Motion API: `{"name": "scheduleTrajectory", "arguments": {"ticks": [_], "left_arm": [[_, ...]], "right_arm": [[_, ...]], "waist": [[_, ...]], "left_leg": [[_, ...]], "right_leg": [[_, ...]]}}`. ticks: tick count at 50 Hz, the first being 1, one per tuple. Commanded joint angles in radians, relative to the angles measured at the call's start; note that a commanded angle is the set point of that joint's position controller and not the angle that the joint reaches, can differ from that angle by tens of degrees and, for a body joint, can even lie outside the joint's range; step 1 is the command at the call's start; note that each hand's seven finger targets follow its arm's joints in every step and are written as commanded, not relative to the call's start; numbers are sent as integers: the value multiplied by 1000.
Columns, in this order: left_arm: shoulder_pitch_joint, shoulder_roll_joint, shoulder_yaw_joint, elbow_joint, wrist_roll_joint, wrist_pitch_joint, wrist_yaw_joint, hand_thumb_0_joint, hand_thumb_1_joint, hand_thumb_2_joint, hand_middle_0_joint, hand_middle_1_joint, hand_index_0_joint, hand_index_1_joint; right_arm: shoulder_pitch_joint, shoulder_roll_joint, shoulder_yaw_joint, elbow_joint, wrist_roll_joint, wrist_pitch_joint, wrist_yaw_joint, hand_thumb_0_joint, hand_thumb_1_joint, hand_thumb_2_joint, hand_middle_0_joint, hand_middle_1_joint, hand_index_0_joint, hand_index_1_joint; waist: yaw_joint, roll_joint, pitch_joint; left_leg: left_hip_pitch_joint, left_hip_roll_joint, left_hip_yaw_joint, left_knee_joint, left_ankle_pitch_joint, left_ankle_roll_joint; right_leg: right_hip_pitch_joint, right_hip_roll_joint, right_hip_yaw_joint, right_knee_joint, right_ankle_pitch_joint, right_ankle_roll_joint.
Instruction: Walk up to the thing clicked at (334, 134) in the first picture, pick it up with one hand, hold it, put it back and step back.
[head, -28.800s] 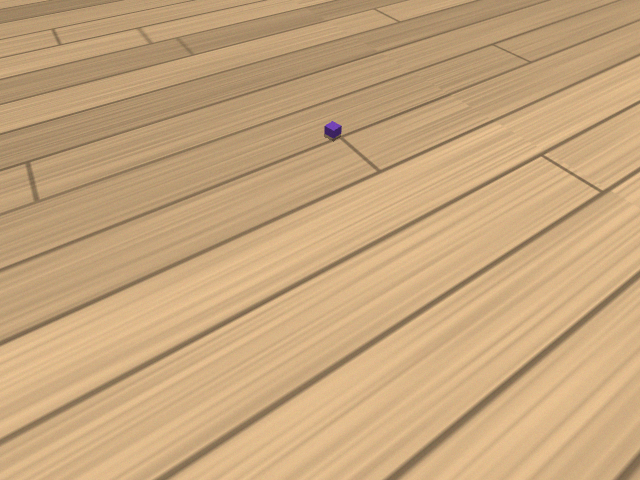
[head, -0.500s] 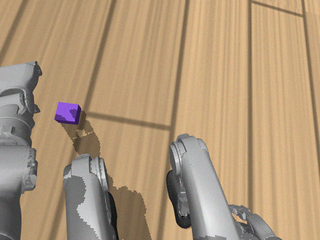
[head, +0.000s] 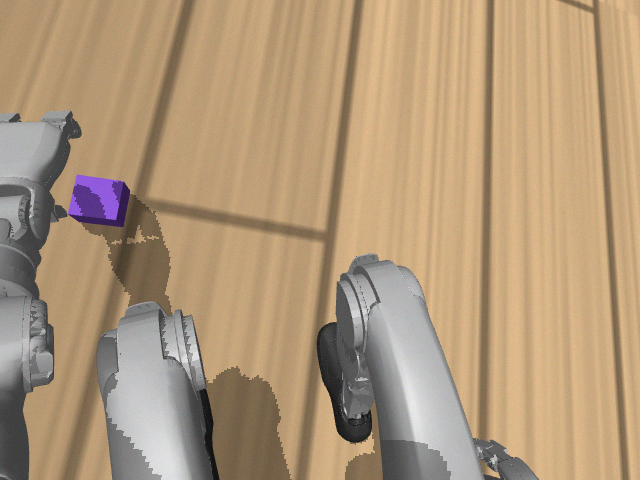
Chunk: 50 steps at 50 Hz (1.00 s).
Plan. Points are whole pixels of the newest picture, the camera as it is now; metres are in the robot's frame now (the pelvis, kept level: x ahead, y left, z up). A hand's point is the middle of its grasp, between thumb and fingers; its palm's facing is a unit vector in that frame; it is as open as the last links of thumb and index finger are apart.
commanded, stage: home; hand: left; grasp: from above
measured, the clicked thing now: (101, 201) +0.51 +0.24 -0.31
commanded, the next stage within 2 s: none
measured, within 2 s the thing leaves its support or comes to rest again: neither
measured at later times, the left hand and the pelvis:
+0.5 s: hand out of the picture +0.38 +0.26 +0.01, palm faces -0.34 -0.51 -0.79, open 8.4 cm; pelvis +0.01 +0.00 +0.13, yaw +3 degrees
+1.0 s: hand out of the picture +0.27 +0.20 +0.22, palm faces +0.04 -0.94 -0.34, open 7.4 cm; pelvis +0.05 +0.00 +0.31, yaw +6 degrees
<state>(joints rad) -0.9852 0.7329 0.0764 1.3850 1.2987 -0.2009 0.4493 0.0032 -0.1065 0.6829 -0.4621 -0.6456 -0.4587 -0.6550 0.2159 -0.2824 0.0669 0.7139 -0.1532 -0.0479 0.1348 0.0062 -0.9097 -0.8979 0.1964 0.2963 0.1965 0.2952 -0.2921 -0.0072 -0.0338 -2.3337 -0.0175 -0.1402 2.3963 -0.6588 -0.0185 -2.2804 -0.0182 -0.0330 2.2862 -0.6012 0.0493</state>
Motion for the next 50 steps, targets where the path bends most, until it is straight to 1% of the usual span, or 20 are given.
{"name": "scheduleTrajectory", "arguments": {"ticks": [1, 2, 4, 5, 7, 10, 11, 14, 15, 16, 17, 18, 20, 22, 26, 30, 32, 35, 41, 50], "left_arm": [[-431, 247, 32, -140, -61, 90, 52, 0, -75, 784, -333, -705, -333, -726], [-427, 208, 7, -134, -78, 103, 30, 0, -155, 704, -398, -686, -405, -680], [-405, 170, -18, -119, -103, 124, -14, 0, -55, 864, -238, -659, -245, -678], [-360, 165, -23, -107, -113, 134, -38, 0, -48, 911, -217, -627, -199, -645], [-302, 174, -10, -145, -158, 149, -91, 0, 89, 892, -211, -564, -196, -579], [-180, 159, 32, -214, -234, 155, -178, 0, 282, 920, -213, -523, -201, -536], [-143, 75, -22, -262, -261, 156, -215, 0, 336, 933, -215, -516, -203, -528], [31, 91, 17, -489, -371, 165, -294, 0, 524, 942, -214, -461, -205, -469], [58, 64, 13, -617, -424, 166, -315, 0, 570, 969, -219, -469, -210, -477], [150, 28, 6, -646, -459, 178, -334, 0, 607, 982, -221, -468, -213, -476], [157, 23, 9, -759, -505, 183, -348, 0, 634, 983, -221, -460, -213, -467], [183, 37, 36, -848, -540, 188, -352, 0, 672, 964, -216, -431, -210, -437], [250, 9, 43, -936, -610, 201, -364, 0, 781, 935, -208, -368, -205, -371], [298, -42, 23, -1011, -658, 210, -365, 0, 894, 913, -202, -311, -202, -311], [381, -113, -10, -1073, -729, 241, -353, 0, 899, 899, -199, -297, -199, -297], [528, -193, -43, -1144, -837, 297, -345, 0, 900, 899, -199, -298, -199, -297], [570, -200, -40, -1196, -896, 332, -346, 0, 900, 899, -199, -298, -199, -298], [702, -247, -52, -1226, -983, 375, -349, 0, 900, 899, -199, -298, -199, -298], [861, -268, -8, -1330, -1136, 435, -336, 0, 900, 899, -199, -299, -199, -299], [1131, -376, 0, -1488, -1283, 534, -338, 0, 900, 899, -199, -299, -199, -299]], "right_arm": [[193, -270, -106, 2, 21, -14, -3, 0, -889, -895, 200, 300, 200, 300], [199, -263, -104, 11, 23, -12, -3, 0, -908, -899, 199, 300, 200, 300], [214, -258, -104, 24, 31, -9, -5, 0, -890, -896, 200, 300, 200, 300], [217, -256, -104, 23, 37, -7, -4, 0, -891, -896, 200, 300, 200, 300], [223, -254, -112, 12, 52, 1, -1, 0, -892, -896, 200, 300, 200, 300], [210, -273, -134, -49, 73, 15, 1, 0, -894, -897, 200, 300, 200, 300], [219, -258, -134, -48, 82, 24, 2, 0, -894, -897, 200, 300, 200, 300], [196, -263, -158, -107, 108, 48, -5, 0, -896, -898, 200, 300, 200, 300], [179, -254, -160, -129, 116, 55, -9, 0, -895, -898, 200, 300, 200, 300], [163, -246, -161, -146, 120, 61, -15, 0, -895, -898, 200, 300, 200, 300], [142, -243, -165, -164, 126, 65, -20, 0, -896, -898, 200, 300, 200, 300], [125, -233, -170, -174, 131, 69, -29, 0, -897, -898, 200, 300, 200, 300], [95, -205, -172, -186, 141, 71, -45, 0, -898, -899, 200, 300, 200, 300], [69, -182, -174, -192, 148, 63, -63, 0, -899, -900, 200, 300, 200, 300], [28, -169, -169, -185, 161, 41, -98, 0, -899, -900, 200, 300, 200, 300], [-20, -147, -160, -209, 171, 4, -132, 0, -900, -900, 200, 300, 200, 300], [-48, -143, -152, -211, 177, -15, -148, 0, -900, -900, 200, 300, 200, 300], [-82, -124, -137, -233, 186, -39, -171, 0, -900, -900, 200, 300, 200, 300], [-102, -88, -111, -266, 194, -80, -207, 0, -901, -900, 200, 300, 200, 300], [-31, -58, -81, -297, 193, -119, -267, 0, -900, -900, 200, 300, 200, 300]], "waist": [[3, 422, -811], [1, 415, -810], [-3, 376, -786], [14, 345, -782], [49, 308, -796], [70, 258, -796], [79, 267, -806], [139, 256, -849], [149, 262, -868], [154, 223, -833], [156, 214, -816], [173, 202, -836], [180, 155, -815], [177, 149, -801], [182, 192, -702], [187, 163, -666], [194, 164, -641], [187, 111, -569], [198, 94, -482], [215, 109, -417]], "left_leg": [[625, -10, 127, -325, 126, 35], [622, -9, 125, -331, 132, 36], [597, -11, 115, -337, 139, 41], [584, -12, 118, -344, 142, 44], [592, -15, 118, -369, 156, 47], [629, -14, 96, -414, 209, 43], [648, -17, 94, -439, 209, 40], [743, -14, 75, -505, 227, 33], [758, -17, 71, -531, 226, 33], [770, -14, 69, -553, 212, 34], [754, -16, 66, -576, 177, 38], [789, -10, 62, -599, 164, 38], [799, -3, 63, -640, 118, 45], [832, 1, 67, -677, 107, 46], [941, 15, 47, -794, 49, 34], [1033, 21, 57, -898, -6, 34], [1075, 19, 53, -952, -27, 34], [1106, 17, 62, -1007, -21, 38], [1231, 17, 65, -1135, 6, 42], [1504, 27, 51, -1343, 210, 24]], "right_leg": [[353, 27, -104, -241, 149, -96], [357, 30, -106, -247, 152, -97], [368, 31, -109, -256, 153, -97], [398, 31, -106, -268, 152, -96], [458, 29, -99, -291, 157, -93], [519, 22, -98, -315, 196, -93], [533, 21, -96, -335, 194, -95], [588, 17, -84, -393, 197, -96], [613, 13, -78, -415, 202, -93], [617, 16, -76, -443, 190, -92], [632, 16, -71, -468, 167, -92], [658, 17, -65, -490, 160, -90], [715, 18, -53, -538, 132, -83], [752, 15, -41, -583, 132, -78], [755, 8, -32, -655, 86, -79], [861, 14, -27, -769, 42, -76], [911, 11, -18, -826, 23, -74], [997, 15, -9, -910, 15, -70], [1176, 13, 16, -1060, 28, -63], [1419, 20, 1, -1246, 200, -61]]}}
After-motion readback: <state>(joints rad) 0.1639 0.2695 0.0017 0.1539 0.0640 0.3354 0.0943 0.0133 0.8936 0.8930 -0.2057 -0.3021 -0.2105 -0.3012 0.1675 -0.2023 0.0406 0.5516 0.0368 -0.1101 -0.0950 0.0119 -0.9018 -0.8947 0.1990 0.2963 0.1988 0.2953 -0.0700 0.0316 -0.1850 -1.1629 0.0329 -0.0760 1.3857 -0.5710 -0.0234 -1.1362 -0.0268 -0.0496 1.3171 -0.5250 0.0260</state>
